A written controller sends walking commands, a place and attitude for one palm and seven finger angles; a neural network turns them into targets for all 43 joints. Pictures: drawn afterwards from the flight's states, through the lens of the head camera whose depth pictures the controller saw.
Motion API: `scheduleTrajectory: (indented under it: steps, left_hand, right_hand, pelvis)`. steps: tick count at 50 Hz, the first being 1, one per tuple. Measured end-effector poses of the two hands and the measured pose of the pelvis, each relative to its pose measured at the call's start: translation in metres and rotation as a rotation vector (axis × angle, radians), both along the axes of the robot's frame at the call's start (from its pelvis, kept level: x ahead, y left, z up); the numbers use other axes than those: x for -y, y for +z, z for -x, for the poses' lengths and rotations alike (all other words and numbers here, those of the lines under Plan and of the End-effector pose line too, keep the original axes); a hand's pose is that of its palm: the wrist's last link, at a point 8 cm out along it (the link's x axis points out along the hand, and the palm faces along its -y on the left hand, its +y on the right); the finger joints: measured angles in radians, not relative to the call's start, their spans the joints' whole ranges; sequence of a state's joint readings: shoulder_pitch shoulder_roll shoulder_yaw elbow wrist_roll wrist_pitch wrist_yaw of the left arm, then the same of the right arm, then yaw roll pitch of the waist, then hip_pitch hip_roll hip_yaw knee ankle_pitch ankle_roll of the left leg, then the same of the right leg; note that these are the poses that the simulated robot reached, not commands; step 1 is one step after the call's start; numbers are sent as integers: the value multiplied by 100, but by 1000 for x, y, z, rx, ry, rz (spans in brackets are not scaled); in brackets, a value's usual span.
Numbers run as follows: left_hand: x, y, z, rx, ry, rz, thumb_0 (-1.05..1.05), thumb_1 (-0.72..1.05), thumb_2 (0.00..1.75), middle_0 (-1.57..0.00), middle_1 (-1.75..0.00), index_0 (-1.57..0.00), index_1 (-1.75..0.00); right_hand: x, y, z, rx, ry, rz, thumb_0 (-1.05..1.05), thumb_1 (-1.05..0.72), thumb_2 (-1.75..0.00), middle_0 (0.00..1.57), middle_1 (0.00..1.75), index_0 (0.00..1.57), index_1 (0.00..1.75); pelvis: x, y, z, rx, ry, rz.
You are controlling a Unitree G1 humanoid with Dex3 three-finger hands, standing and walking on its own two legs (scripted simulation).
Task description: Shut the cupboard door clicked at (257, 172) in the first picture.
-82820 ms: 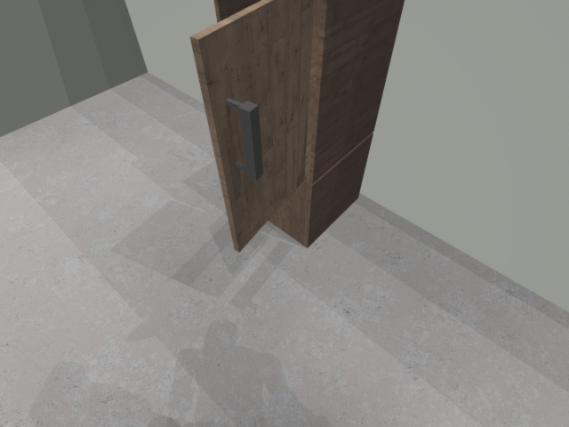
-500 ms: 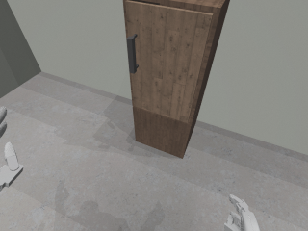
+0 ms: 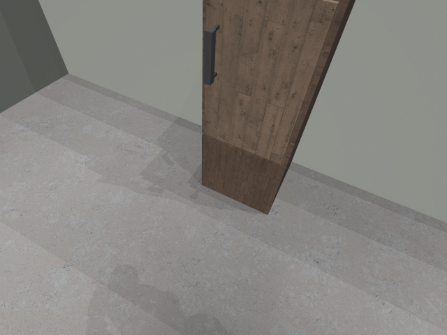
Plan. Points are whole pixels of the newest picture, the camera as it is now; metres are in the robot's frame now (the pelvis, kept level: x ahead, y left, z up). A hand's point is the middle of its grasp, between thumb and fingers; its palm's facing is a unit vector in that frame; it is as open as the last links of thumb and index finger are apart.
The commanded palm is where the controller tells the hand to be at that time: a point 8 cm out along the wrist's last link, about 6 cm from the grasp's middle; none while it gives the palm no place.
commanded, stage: let the arm hang, fingers relaxed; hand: left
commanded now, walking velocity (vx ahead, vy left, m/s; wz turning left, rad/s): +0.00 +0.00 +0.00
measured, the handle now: (212, 55) +0.89 +0.09 +0.04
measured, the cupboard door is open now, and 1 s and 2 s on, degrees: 0 0 0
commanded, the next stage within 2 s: look to check the result in 0.66 s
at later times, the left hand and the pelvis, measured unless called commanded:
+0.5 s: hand out of the picture +0.06 +0.21 -0.16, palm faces -0.01 -0.96 -0.27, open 7.4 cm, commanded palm none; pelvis +0.01 +0.00 +0.01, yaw -1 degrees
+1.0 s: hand out of the picture +0.08 +0.21 -0.15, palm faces +0.00 -0.95 -0.30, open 7.4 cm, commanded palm none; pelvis +0.04 -0.01 +0.01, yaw +0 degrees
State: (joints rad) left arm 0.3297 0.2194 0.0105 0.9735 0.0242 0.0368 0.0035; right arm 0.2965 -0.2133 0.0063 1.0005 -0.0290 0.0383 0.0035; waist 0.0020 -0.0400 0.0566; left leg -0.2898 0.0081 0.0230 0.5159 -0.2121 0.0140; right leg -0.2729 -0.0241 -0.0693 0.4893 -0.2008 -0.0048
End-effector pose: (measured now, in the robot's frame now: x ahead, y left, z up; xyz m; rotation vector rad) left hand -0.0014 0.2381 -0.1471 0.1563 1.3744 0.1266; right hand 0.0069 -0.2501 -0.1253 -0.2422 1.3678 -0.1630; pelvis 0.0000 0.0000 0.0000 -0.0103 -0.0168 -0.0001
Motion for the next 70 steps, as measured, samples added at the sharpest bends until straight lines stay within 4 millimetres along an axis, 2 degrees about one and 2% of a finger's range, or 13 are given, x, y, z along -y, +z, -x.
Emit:
scheduleTrajectory:
  steps: [4, 9, 16, 24, 31, 37, 55, 63, 70]
  left_hand:
    - [-12, 9, 21, -59, 21, -40, 1, 95, 90, -21, -30, -21, -30]
    - [-25, 19, 24, -76, 24, -90, 1, 93, 90, -20, -30, -20, -30]
    - [-31, 23, -6, -13, 5, -114, 1, 91, 90, -20, -30, -20, -30]
    - [-20, 22, -51, 82, -24, -87, 1, 91, 90, -20, -30, -20, -30]
    - [-11, 22, -74, 113, -39, -67, 1, 91, 90, -20, -30, -20, -30]
    - [-12, 24, -81, 106, -38, -74, 1, 91, 90, -20, -30, -20, -30]
    - [-21, 32, -84, 65, -16, -125, 1, 91, 90, -20, -30, -20, -30]
    - [-16, 32, -95, 84, -21, -119, 1, 91, 90, -20, -30, -20, -30]
    - [-11, 31, -104, 96, -27, -110, 1, 91, 90, -20, -30, -20, -30]
  right_hand:
    - [-6, -7, 16, -36, -30, -26, 1, -90, -90, 20, 30, 20, 30]
    - [-13, -15, 18, -29, -50, -57, 1, -90, -90, 20, 30, 20, 30]
    - [-14, -18, 7, 4, -58, -70, 0, -90, -90, 20, 30, 20, 30]
    - [0, -11, -12, 38, -50, -40, 0, -90, -90, 20, 30, 20, 30]
    - [13, -4, -31, 59, -38, -9, 0, -90, -90, 20, 29, 20, 30]
    - [22, -1, -47, 68, -23, 3, 0, -90, -90, 20, 29, 20, 30]
    - [35, 1, -89, 88, 14, 7, 0, -90, -90, 20, 30, 20, 30]
    - [42, 4, -99, 101, 17, 18, 0, -90, -90, 20, 30, 20, 30]
    - [45, 6, -99, 96, 15, 24, 0, -90, -90, 20, 30, 20, 30]
  pelvis:
    - [-2, 2, -1, 5, -2, 0]
    - [-4, 4, -2, 10, -10, -5]
    - [-3, 4, -5, 11, -19, -12]
    - [0, 6, -12, 11, -17, -15]
    - [4, 8, -19, 11, -14, -14]
    - [8, 10, -26, 10, -9, -13]
    - [17, 12, -44, 7, -2, -13]
    - [20, 12, -50, 9, -2, -13]
    - [22, 13, -54, 8, -3, -13]
